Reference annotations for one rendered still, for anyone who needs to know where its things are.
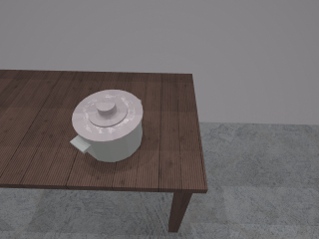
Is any table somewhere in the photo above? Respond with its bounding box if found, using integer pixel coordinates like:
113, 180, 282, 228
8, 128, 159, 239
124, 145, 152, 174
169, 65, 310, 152
0, 69, 208, 233

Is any pot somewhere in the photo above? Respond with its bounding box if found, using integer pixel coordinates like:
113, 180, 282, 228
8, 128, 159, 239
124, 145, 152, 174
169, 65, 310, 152
70, 100, 143, 162

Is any lid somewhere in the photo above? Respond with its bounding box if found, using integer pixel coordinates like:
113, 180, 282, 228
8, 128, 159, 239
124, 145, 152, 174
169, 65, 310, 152
72, 90, 144, 143

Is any knob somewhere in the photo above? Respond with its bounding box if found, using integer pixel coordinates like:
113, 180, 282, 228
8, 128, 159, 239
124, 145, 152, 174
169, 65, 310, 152
96, 98, 117, 117

